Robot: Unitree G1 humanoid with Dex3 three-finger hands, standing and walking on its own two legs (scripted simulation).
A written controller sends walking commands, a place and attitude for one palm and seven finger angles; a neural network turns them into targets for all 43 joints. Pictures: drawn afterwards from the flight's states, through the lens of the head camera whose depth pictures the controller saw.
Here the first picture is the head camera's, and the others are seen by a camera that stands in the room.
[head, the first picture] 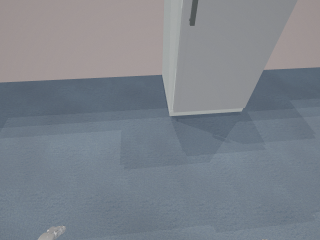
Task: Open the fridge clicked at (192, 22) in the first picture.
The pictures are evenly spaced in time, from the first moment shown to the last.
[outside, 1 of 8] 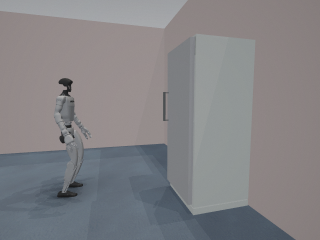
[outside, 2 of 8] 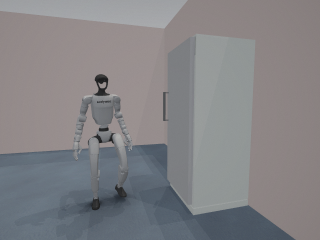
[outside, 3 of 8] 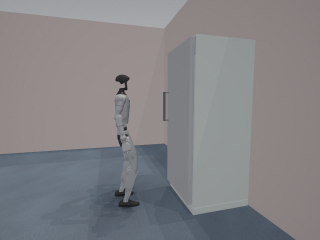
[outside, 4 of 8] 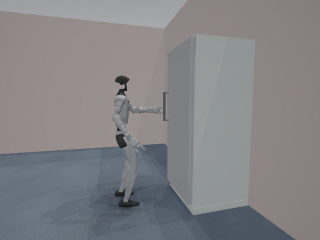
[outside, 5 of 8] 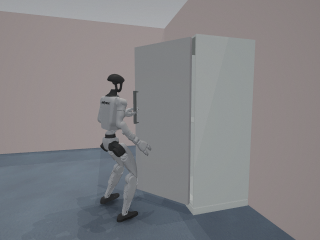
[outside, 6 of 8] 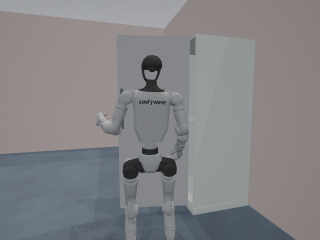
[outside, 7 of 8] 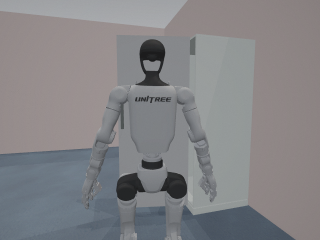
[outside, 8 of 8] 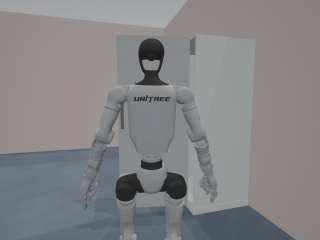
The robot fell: no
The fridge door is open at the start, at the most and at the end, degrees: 0 90 78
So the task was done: yes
